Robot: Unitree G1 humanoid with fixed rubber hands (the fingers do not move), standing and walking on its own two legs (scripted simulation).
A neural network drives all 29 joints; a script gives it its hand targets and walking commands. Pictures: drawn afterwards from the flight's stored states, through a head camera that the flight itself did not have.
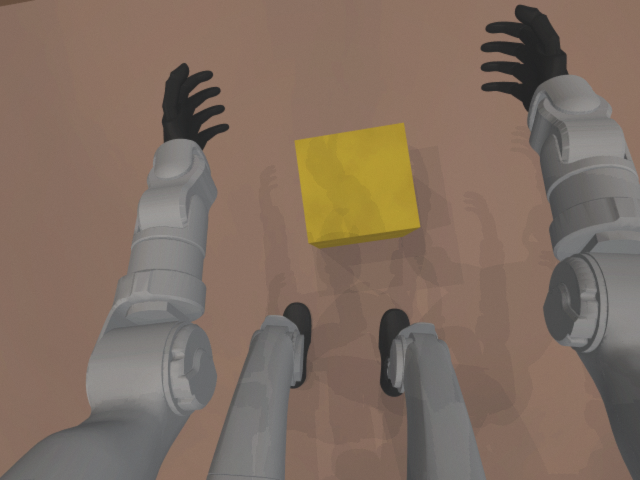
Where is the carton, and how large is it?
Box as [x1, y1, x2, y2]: [294, 123, 419, 248]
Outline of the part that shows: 403,123 294,140 309,243 320,248 402,236 419,227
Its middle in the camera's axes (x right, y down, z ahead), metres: +0.08 -0.10 +0.86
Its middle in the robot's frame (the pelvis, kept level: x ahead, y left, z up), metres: +0.50 +0.00 -0.52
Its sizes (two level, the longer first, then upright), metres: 0.210 0.200 0.250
